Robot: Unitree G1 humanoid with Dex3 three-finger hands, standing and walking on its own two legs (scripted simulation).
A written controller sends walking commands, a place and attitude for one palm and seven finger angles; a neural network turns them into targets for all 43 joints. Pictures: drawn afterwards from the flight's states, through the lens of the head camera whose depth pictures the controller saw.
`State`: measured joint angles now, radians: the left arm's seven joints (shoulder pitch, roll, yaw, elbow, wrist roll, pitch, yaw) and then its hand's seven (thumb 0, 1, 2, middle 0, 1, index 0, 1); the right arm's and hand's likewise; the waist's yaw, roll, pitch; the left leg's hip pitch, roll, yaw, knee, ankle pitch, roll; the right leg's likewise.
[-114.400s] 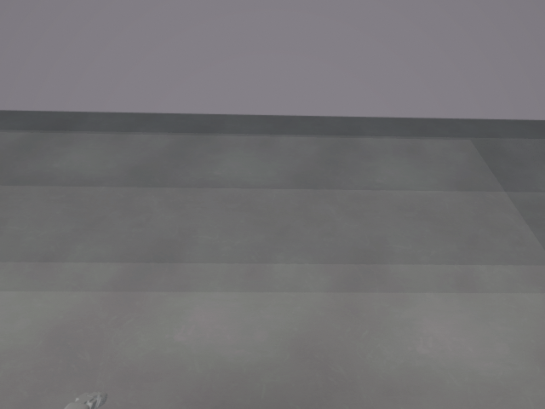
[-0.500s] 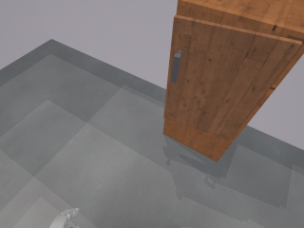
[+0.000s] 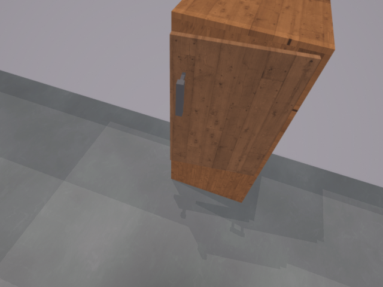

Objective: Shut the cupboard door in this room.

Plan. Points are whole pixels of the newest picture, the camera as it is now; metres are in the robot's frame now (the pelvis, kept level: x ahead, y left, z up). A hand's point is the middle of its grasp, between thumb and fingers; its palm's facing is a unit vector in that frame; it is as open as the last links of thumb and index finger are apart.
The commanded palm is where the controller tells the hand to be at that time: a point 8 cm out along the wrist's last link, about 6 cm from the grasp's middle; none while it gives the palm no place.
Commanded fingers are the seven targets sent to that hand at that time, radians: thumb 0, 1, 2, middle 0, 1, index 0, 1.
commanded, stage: turn to face it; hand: left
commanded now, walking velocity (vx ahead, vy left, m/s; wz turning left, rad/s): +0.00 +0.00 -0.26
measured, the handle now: (181, 94) +0.63 +0.07 -0.01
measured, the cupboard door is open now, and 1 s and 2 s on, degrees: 9 9 9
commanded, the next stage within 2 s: take the last steps up to it in 0.06 s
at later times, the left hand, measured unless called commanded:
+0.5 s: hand out of the picture +0.11 +0.15 -0.17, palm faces -0.07 -0.98 -0.18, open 7.4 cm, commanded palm none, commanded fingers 0.00 0.90 0.90 -0.20 -0.30 -0.20 -0.30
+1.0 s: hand (157, 233) +0.26 +0.10 -0.16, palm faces -0.10 -0.97 -0.21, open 7.3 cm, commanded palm none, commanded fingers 0.00 0.90 0.90 -0.20 -0.30 -0.20 -0.30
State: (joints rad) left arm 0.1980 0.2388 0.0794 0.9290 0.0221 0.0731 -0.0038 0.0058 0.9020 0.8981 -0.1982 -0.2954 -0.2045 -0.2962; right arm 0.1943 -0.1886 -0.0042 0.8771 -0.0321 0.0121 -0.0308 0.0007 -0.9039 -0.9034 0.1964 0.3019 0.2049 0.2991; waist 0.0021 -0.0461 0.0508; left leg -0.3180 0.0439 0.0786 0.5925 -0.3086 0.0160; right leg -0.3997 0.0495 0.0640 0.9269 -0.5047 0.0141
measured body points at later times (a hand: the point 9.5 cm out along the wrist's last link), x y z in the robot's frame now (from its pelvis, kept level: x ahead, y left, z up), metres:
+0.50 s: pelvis +0.06 -0.02 +0.01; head +0.08 -0.02 +0.46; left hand +0.11 +0.20 -0.15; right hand +0.05 -0.28 -0.14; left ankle +0.08 +0.09 -0.71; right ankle -0.02 -0.13 -0.73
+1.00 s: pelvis +0.16 -0.06 +0.01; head +0.19 -0.08 +0.45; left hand +0.27 +0.15 -0.14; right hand +0.11 -0.28 -0.16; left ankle +0.12 +0.06 -0.72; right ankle +0.16 -0.17 -0.73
